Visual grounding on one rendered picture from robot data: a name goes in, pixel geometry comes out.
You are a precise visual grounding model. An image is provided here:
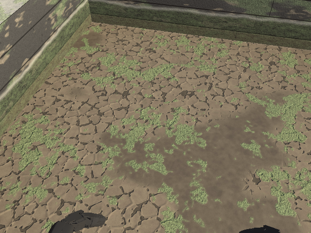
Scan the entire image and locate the robot left hand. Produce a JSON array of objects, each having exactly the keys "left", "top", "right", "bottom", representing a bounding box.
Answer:
[{"left": 49, "top": 210, "right": 106, "bottom": 233}]

